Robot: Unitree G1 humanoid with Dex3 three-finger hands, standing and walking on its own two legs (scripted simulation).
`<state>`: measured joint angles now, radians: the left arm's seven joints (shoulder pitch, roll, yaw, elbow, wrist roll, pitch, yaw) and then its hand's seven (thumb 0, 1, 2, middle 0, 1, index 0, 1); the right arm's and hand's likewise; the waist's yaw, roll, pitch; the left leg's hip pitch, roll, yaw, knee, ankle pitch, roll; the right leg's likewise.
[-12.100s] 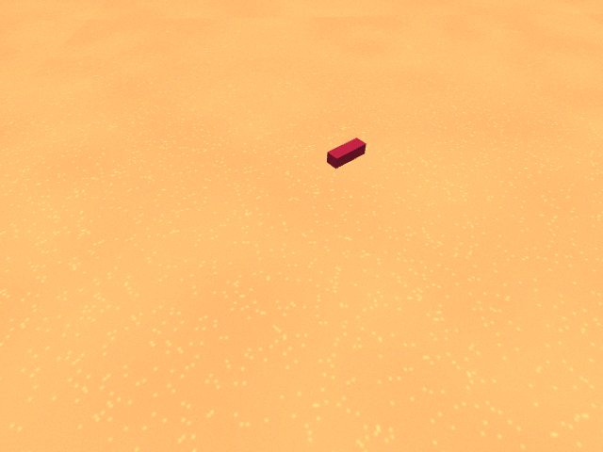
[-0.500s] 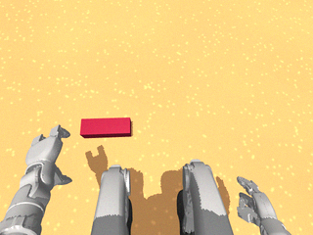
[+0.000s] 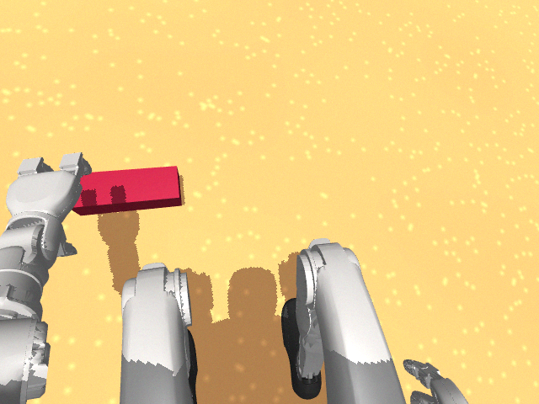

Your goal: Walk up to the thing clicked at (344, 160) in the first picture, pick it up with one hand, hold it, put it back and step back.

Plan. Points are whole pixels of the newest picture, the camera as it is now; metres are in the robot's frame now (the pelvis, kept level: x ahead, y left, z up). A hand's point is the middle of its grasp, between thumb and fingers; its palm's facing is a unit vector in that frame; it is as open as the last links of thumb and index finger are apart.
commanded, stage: rise first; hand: left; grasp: from above
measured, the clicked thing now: (128, 190) +0.52 +0.22 -0.35
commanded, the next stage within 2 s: none
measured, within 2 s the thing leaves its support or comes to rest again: neither
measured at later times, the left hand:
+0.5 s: hand (80, 202) +0.45 +0.27 -0.21, palm faces -0.46 -0.03 -0.89, open 14.0 cm
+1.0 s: hand (89, 199) +0.47 +0.26 -0.23, palm faces -0.46 -0.03 -0.89, open 14.0 cm
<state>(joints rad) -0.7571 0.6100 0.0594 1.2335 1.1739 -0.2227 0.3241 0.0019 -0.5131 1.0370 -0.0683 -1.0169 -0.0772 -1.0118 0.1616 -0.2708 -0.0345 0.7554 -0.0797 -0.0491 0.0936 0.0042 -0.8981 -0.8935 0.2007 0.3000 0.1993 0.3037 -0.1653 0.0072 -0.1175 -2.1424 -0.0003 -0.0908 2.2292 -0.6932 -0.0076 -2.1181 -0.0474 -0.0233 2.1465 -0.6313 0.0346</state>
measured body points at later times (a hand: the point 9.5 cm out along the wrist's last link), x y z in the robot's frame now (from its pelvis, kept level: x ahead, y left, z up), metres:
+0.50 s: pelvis +0.01 +0.00 -0.04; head +0.24 +0.05 +0.34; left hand +0.47 +0.27 -0.16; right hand +0.06 -0.28 -0.16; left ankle +0.08 +0.12 -0.35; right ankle +0.11 -0.14 -0.35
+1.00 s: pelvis +0.01 +0.00 -0.05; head +0.25 +0.05 +0.32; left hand +0.49 +0.26 -0.18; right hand +0.05 -0.28 -0.16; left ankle +0.08 +0.12 -0.35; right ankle +0.11 -0.14 -0.35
